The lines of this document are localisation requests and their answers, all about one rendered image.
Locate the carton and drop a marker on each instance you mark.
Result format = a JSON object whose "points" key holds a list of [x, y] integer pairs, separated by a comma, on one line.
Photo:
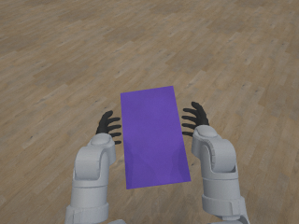
{"points": [[153, 145]]}

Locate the robot right hand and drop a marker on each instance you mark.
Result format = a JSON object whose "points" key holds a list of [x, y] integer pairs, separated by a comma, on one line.
{"points": [[199, 119]]}

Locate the left robot forearm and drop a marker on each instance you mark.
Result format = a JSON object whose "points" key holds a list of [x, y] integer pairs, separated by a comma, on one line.
{"points": [[88, 203]]}

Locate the right robot forearm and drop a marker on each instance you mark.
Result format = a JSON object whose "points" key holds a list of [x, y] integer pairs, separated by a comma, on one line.
{"points": [[217, 157]]}

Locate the robot left hand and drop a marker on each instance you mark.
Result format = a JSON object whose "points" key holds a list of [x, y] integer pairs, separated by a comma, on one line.
{"points": [[104, 128]]}

